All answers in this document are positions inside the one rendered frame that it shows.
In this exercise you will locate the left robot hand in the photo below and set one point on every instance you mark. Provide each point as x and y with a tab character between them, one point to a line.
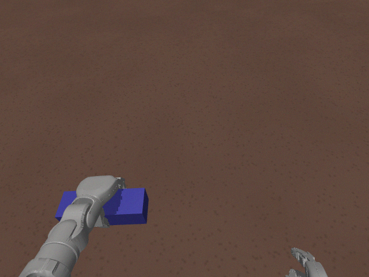
103	188

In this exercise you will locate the right robot hand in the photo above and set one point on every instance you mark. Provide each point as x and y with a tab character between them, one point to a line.
307	260

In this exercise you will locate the carton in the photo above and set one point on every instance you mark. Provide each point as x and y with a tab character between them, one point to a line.
127	206

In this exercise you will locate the left robot arm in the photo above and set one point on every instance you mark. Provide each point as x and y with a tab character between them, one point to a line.
61	250

